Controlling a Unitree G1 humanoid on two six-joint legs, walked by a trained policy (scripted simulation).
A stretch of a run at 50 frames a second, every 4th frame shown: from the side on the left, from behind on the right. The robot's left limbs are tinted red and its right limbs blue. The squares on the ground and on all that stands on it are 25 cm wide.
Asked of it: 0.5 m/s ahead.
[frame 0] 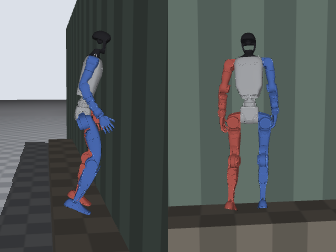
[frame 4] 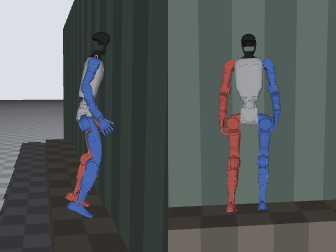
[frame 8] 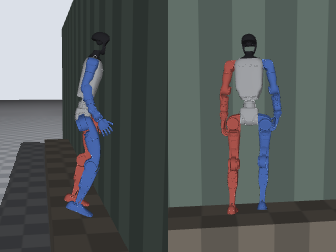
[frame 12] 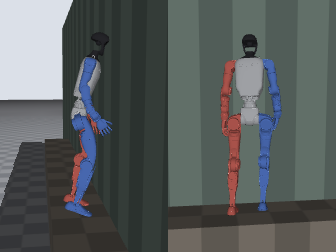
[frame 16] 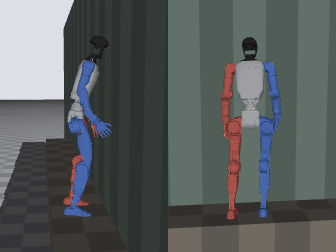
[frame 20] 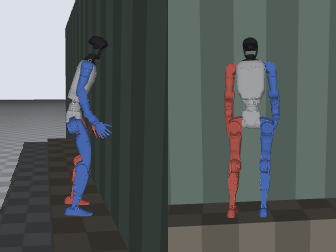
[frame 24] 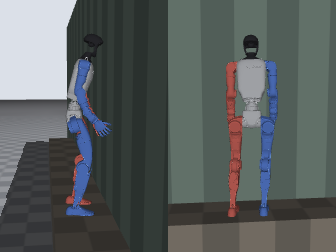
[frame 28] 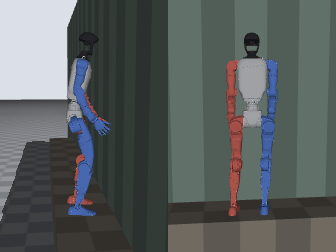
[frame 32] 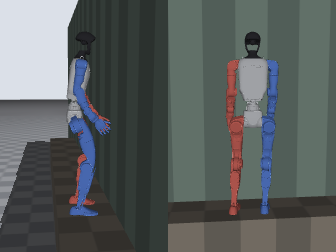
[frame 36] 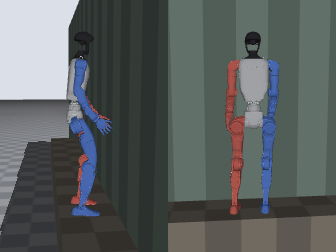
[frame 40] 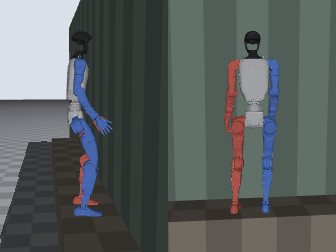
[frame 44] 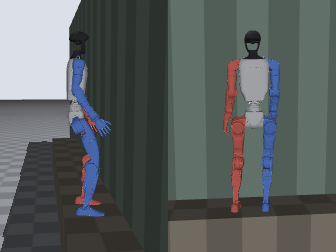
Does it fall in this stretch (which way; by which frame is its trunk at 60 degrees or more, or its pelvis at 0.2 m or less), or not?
no
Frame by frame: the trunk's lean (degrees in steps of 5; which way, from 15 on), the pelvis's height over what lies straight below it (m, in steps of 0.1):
0: 15 forward, 0.8
4: 15 forward, 0.8
8: 15 forward, 0.8
12: 20 forward, 0.8
16: 20 forward, 0.8
20: 20 forward, 0.8
24: 15 forward, 0.8
28: 15 forward, 0.8
32: 10, 0.8
36: 10, 0.8
40: 5, 0.8
44: 5, 0.8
